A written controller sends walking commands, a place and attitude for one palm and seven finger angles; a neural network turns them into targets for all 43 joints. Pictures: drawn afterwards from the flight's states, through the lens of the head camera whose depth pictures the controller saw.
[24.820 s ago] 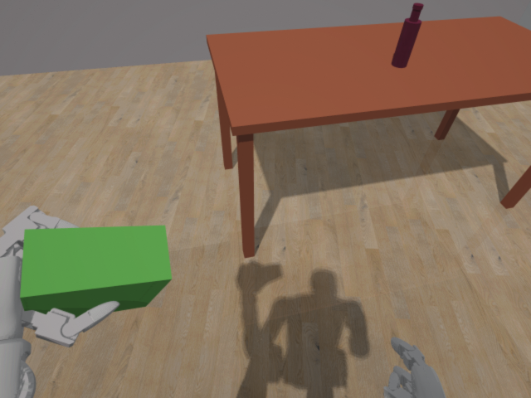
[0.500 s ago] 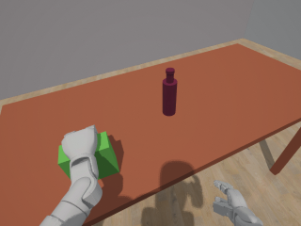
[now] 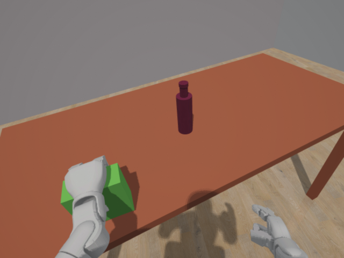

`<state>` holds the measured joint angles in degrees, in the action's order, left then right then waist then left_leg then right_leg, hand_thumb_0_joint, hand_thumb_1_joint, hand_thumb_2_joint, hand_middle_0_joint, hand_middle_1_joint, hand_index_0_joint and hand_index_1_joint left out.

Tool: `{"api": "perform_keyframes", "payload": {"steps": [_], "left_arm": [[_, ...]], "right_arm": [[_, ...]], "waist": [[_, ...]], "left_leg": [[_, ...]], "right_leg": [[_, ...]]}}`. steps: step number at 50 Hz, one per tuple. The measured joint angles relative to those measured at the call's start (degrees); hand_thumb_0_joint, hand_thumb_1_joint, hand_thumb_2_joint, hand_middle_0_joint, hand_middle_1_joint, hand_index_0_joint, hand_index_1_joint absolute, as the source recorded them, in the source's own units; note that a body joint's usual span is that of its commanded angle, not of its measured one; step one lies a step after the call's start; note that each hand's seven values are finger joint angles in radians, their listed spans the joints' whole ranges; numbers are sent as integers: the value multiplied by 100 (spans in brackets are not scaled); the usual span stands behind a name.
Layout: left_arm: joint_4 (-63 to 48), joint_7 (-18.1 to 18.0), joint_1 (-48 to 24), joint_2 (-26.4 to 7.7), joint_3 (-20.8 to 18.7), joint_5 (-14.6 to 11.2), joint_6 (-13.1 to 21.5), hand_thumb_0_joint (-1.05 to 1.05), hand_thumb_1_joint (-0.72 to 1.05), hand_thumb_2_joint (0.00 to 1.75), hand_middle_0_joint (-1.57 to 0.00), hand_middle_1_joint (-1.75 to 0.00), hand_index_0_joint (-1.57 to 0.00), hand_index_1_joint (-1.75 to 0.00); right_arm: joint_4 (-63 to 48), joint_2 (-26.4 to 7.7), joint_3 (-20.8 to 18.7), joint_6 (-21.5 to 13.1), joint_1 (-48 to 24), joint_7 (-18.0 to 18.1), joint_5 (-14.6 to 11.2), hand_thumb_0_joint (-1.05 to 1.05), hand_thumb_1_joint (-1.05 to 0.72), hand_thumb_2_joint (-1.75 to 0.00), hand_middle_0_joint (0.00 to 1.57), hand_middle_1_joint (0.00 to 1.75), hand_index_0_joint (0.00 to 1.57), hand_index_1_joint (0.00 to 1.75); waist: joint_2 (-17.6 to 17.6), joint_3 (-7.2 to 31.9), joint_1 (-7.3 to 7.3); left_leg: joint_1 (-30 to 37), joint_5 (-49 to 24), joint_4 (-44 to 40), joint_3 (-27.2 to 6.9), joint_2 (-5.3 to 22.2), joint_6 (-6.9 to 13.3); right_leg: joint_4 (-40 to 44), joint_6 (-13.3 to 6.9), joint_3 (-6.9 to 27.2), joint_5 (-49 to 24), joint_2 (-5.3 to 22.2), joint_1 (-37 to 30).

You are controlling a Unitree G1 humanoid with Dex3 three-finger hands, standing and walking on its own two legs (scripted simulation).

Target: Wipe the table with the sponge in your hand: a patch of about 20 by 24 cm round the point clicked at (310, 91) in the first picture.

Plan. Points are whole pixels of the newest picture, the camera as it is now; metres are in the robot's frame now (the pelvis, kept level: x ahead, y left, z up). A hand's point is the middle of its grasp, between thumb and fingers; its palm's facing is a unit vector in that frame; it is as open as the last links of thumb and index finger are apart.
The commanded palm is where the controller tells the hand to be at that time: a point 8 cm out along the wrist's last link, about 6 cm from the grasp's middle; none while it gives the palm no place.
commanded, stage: wipe back along the third lane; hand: left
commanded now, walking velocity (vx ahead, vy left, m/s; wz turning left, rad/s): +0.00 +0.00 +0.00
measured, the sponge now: (103, 200) +0.26 +0.23 +0.00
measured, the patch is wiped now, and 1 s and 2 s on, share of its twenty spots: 1.00 1.00 1.00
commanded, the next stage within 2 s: slide back across to the middle lane in 0.10 s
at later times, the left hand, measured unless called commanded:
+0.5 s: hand (91, 193) +0.25 +0.23 +0.06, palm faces +0.09 -0.15 -0.98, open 10.4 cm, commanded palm +0.19 +0.23 +0.11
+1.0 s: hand (75, 202) +0.22 +0.26 +0.06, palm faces +0.07 -0.17 -0.98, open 10.4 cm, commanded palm +0.17 +0.27 +0.11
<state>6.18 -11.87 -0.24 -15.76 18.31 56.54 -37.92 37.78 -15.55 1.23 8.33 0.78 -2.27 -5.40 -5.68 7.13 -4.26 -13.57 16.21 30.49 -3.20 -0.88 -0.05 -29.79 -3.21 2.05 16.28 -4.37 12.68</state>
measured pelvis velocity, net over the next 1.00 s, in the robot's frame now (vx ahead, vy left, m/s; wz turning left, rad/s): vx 0.00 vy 0.00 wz -0.01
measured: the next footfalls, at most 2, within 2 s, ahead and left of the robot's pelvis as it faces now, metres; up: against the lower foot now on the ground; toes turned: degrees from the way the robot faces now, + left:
none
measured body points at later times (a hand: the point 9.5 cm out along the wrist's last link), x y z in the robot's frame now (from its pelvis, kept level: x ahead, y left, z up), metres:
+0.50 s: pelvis +0.00 +0.00 +0.00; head -0.05 -0.04 +0.45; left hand +0.24 +0.23 +0.11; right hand +0.25 -0.19 -0.06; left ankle +0.00 +0.13 -0.73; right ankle -0.01 -0.09 -0.73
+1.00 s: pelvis +0.00 +0.00 +0.00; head -0.05 -0.03 +0.45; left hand +0.21 +0.26 +0.11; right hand +0.24 -0.20 -0.06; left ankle +0.00 +0.13 -0.73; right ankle -0.01 -0.09 -0.73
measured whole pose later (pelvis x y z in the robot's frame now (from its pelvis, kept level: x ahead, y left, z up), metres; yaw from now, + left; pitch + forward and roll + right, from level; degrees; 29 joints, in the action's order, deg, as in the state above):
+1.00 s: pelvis +0.00 +0.00 +0.00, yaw -1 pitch -3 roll +0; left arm -4.7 -7.3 9.9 -19.5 9.6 53.2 -31.5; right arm 38.3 -14.5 2.2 5.3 0.6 1.1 -3.8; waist -5.2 4.7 -5.5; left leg -10.9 15.7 29.3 -2.3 -0.7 0.1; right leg -28.5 -3.1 3.0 15.5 -4.5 10.2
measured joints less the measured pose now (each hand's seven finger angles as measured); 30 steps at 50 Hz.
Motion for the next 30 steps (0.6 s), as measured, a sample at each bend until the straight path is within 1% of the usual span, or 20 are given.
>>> {"api": "perform_keyframes", "payload": {"steps": [6, 13, 18, 24, 30], "left_arm": [[-37, 6, 32, 66, 41, 15, -24, 1, -47, 100, -63, -134, -68, -132], [97, 100, -130, 118, 87, 80, -97, 1, -47, 100, -63, -134, -68, -132], [-212, 133, 102, 69, -113, -41, 32, 0, -47, 100, -63, -134, -69, -132], [-587, 246, 338, -12, -225, -98, 58, 0, -48, 100, -64, -134, -69, -132], [-939, 351, 630, -124, -415, -195, 201, 0, -48, 100, -64, -133, -69, -132]], "right_arm": [[-8, 52, 27, -22, -145, 3, 7, 2, -91, -90, 20, 30, 20, 30], [-48, 133, 76, -29, -221, 21, 16, 2, -91, -90, 20, 30, 20, 30], [-57, 181, 97, -20, -176, 14, 36, 2, -91, -90, 20, 30, 20, 30], [-19, 170, 128, -42, -124, 53, 53, 2, -91, -90, 20, 30, 20, 30], [-24, 143, 109, -112, -93, 125, 94, 2, -91, -90, 20, 30, 20, 30]], "waist": [[17, -11, -63], [44, -24, -89], [44, -8, -88], [76, -77, -79], [86, -153, -72]], "left_leg": [[23, 2, 8, -3, -2, -7], [-36, 2, 47, -15, -20, -6], [-1, 16, 44, 24, -20, 4], [104, 20, 20, 54, -16, 12], [182, -1, -28, 90, -2, 18]], "right_leg": [[-25, -7, -5, 11, 2, -16], [-79, -4, -20, 26, 17, 44], [-100, 4, 18, 40, 17, 30], [-80, 10, 50, 37, 14, -64], [-25, 16, 88, 0, 3, -135]]}}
